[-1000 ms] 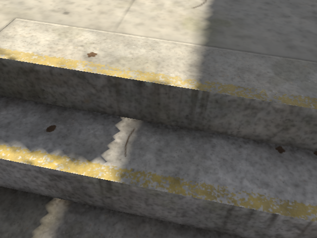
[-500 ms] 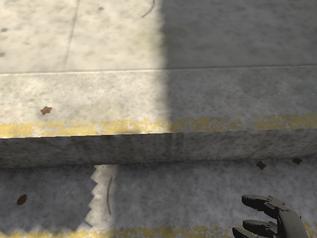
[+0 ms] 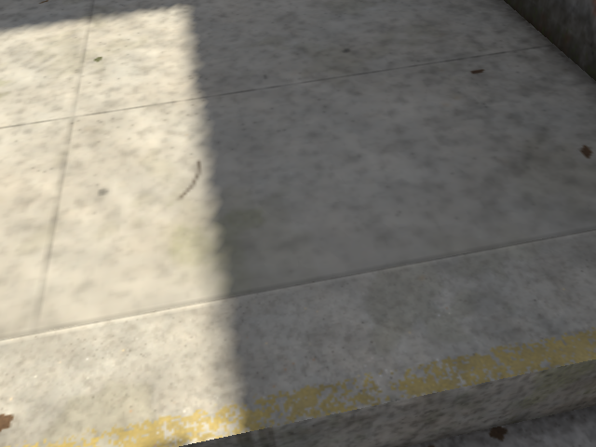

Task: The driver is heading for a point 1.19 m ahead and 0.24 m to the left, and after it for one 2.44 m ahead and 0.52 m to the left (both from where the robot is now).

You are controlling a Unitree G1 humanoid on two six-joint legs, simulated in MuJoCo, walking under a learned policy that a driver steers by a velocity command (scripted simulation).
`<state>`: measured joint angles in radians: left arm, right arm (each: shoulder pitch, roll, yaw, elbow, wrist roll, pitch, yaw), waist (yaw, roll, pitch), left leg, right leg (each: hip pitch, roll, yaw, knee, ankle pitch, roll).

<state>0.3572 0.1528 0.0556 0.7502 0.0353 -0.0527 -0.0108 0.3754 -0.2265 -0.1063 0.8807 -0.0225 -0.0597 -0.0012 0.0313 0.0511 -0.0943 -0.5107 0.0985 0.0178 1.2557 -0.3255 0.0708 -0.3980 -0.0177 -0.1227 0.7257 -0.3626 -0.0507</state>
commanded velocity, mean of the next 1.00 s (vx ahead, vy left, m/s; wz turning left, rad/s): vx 0.49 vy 0.00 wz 0.00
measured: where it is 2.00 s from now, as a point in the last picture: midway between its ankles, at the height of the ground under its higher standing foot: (275, 174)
